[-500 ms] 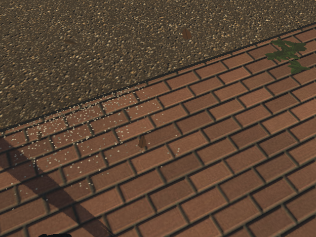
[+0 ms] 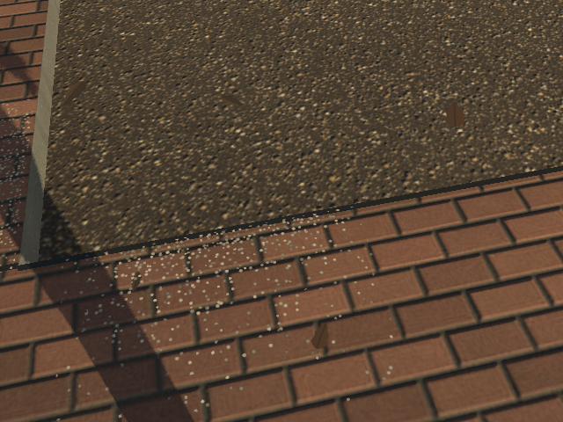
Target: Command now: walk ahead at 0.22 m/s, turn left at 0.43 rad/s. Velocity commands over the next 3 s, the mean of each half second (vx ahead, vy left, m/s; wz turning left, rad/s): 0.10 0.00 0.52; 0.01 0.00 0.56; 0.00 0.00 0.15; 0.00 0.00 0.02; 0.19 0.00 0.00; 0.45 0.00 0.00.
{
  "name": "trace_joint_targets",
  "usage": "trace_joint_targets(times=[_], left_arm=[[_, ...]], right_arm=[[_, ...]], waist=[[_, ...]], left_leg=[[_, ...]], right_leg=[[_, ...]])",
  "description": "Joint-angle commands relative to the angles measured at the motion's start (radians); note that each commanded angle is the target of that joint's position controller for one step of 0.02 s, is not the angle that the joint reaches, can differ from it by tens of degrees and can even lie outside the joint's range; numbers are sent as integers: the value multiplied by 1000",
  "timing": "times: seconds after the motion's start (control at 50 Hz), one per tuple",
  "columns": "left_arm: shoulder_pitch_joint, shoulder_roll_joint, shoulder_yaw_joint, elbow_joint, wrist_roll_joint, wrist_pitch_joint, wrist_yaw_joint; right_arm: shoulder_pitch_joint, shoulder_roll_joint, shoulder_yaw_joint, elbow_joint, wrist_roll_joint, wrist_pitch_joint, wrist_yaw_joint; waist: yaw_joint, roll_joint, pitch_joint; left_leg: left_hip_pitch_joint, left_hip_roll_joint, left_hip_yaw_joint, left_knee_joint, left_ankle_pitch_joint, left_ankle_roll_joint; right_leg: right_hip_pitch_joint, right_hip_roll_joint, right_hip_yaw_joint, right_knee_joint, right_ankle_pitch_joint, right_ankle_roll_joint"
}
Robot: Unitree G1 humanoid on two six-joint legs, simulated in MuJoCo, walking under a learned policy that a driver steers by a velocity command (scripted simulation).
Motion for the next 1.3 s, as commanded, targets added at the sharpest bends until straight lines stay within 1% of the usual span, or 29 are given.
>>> trace_joint_targets(times=[0.02, 0.08, 0.12, 0.14, 0.16, 0.18, 0.2, 0.22, 0.26, 0.3, 0.5, 0.56, 0.58, 0.6, 0.62, 0.64, 0.7, 0.76, 0.84, 0.92, 0.96, 0.98, 1.0, 1.02, 1.04, 1.06, 1.12, 1.2, 1.3], left_arm=[[-45, 178, 41, -57, -15, 9, 19], [-73, 201, 52, -64, -35, 41, 34], [-78, 184, 49, -76, -37, 57, 43], [-34, 150, 32, -98, -1, 50, 38], [84, 62, 1, -119, 29, 37, 16], [23, 144, 15, -103, 2, 31, -1], [-61, 160, 21, -130, -29, 36, -3], [-89, 148, 21, -127, -21, 47, 9], [-97, 158, 30, -134, -7, 74, 25], [-71, 129, 25, -131, -4, 80, 30], [-140, 122, 24, -159, -17, 59, 20], [-65, 134, 37, -140, -20, 44, 6], [-32, 196, 54, -139, -4, 45, 8], [-59, 292, 76, -138, 23, 60, 13], [-91, 243, 68, -167, 44, 57, 12], [-144, 191, 53, -193, 36, 56, 20], [-197, 134, 33, -209, -5, 63, 32], [-140, 148, 39, -201, 3, 80, 41], [-114, 205, 62, -196, -2, 91, 37], [-120, 228, 71, -187, -24, 89, 17], [-147, 221, 66, -179, -46, 88, 13], [-108, 190, 56, -157, -49, 84, 9], [-74, 129, 36, -155, -15, 78, 2], [-94, 77, 10, -197, 24, 69, -6], [-173, 150, 34, -201, 5, 71, 6], [-182, 172, 44, -196, -18, 79, 9], [-129, 167, 51, -152, -9, 100, 22], [-109, 102, 25, -138, -15, 99, 16], [-97, 102, 16, -132, -14, 93, 8]], right_arm=[[-46, -43, -9, -98, -2, -5, 23], [-13, -84, -28, -126, -9, 0, 41], [155, -148, -64, -91, -10, -7, 34], [220, -251, -90, -100, -16, -2, 9], [171, -313, -89, -134, -28, 1, 0], [177, -231, -74, -159, -21, 10, 4], [109, -192, -63, -174, -14, 13, 3], [62, -159, -55, -175, 3, 22, -3], [9, -144, -48, -191, -4, 38, -15], [-4, -160, -56, -204, -19, 43, -23], [15, -175, -69, -230, -6, 79, -52], [4, -161, -65, -238, 11, 92, -55], [32, -123, -54, -241, 11, 93, -56], [47, -90, -49, -273, 15, 86, -51], [39, -171, -72, -268, -4, 70, -46], [57, -209, -90, -242, 2, 70, -42], [103, -144, -78, -198, 5, 103, -46], [16, -104, -60, -241, 19, 104, -40], [-34, -78, -43, -277, 12, 100, -23], [-12, -95, -49, -276, 12, 106, -10], [57, -84, -52, -247, 10, 105, -7], [84, -101, -58, -235, 6, 103, -11], [109, -164, -71, -240, 6, 100, -23], [75, -245, -77, -266, -17, 95, -31], [113, -177, -61, -253, -41, 75, -25], [78, -153, -48, -236, -43, 59, -23], [-37, -123, -33, -223, -15, 45, -30], [-63, -83, -19, -200, -20, 46, -35], [-56, -80, -10, -153, -13, 53, -28]], waist=[[-13, -115, -31], [-46, -137, -57], [-126, -79, -141], [-134, 89, -236], [-29, 236, -371], [-112, 83, -470], [-105, 36, -348], [-79, -45, -243], [-34, 3, -152], [-19, 48, -151], [-68, 117, -164], [-22, 114, -154], [-29, 19, -165], [-82, -304, -112], [-54, -323, -109], [-71, -232, -106], [-79, -178, -65], [-28, -215, -51], [5, -246, -94], [-3, -257, -103], [-52, -236, -107], [-61, -190, -114], [-44, -9, -165], [-27, 264, -161], [-113, 158, -202], [-90, 121, -159], [-39, 94, -104], [-36, 93, -113], [-35, 79, -86]], left_leg=[[102, -23, 47, -80, 14, 15], [140, -60, 84, -118, -148, 59], [370, -127, 102, -262, -12, 113], [625, 56, -152, -238, 461, 195], [910, 298, -556, -212, 730, 427], [889, 271, -550, -276, 499, 424], [783, 224, -445, -309, 331, 374], [654, 174, -375, -344, 173, 316], [427, 109, -321, -404, 1, 275], [361, 69, -287, -416, 13, 268], [385, 36, -418, -384, -272, 215], [358, -11, -429, -314, -247, 164], [262, -70, -364, -198, -377, 111], [47, -243, -132, 12, -592, 47], [9, -204, -108, 267, -649, 1], [27, -176, -122, 386, -585, -12], [11, -155, -75, 537, -455, -62], [-14, -121, -7, 411, -401, -89], [104, -70, 39, 194, -443, -87], [257, -87, 90, -6, -432, -44], [390, -112, 113, -241, -276, 8], [513, -115, 89, -361, -149, 38], [705, 32, -108, -364, 140, 81], [751, 275, -373, -328, 430, 256], [658, 304, -370, -343, 353, 354], [618, 242, -290, -355, 272, 323], [528, 143, -174, -365, 221, 239], [505, 95, -116, -360, 151, 224], [466, 103, -183, -348, -42, 222]], right_leg=[[-11, -281, 28, 16, 642, -111], [58, -311, 30, 166, 763, -83], [13, -232, -13, 459, 740, -19], [-210, -151, -29, 759, 355, 51], [-551, 39, 87, 1092, -505, 113], [-583, -2, 261, 1154, -455, 96], [-634, -34, 253, 1128, -366, 82], [-641, -70, 240, 1054, -296, 84], [-538, -90, 235, 928, -216, 90], [-480, -65, 217, 827, -181, 103], [-382, -22, 247, 459, -101, 113], [-214, -28, 223, 178, 22, 68], [-101, -180, 336, 106, 36, 14], [-63, -387, 578, 54, 179, -128], [-122, -478, 681, 31, 258, -222], [-141, -433, 586, 54, 280, -199], [-133, -309, 365, 87, 311, -126], [-59, -287, 279, 76, 319, -142], [-14, -337, 239, 93, 372, -161], [-48, -359, 219, 125, 404, -158], [-80, -340, 192, 195, 392, -120], [-146, -311, 156, 250, 324, -64], [-303, -237, 72, 421, 80, 31], [-541, -118, 34, 627, -402, 118], [-532, -124, 153, 776, -451, 134], [-533, -131, 177, 834, -403, 129], [-486, -127, 188, 829, -233, 137], [-361, -120, 170, 609, -151, 142], [-199, -97, 148, 281, -52, 112]])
